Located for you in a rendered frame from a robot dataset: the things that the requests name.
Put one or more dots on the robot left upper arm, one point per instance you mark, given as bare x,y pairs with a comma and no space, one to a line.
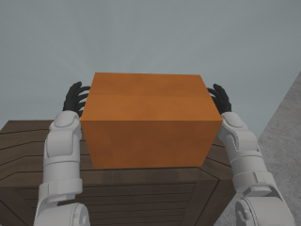
73,214

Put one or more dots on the pedestal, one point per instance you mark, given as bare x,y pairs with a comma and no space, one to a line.
154,196

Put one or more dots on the robot right upper arm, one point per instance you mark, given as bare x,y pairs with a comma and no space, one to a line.
262,211

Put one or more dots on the robot left forearm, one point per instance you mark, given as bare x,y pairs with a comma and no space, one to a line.
61,157

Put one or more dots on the carton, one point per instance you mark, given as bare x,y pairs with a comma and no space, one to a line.
149,120

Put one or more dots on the robot left hand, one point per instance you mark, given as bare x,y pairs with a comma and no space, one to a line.
73,98

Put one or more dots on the robot right forearm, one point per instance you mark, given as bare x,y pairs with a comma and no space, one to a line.
250,175

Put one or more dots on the robot right hand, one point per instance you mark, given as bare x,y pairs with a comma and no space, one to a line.
221,99

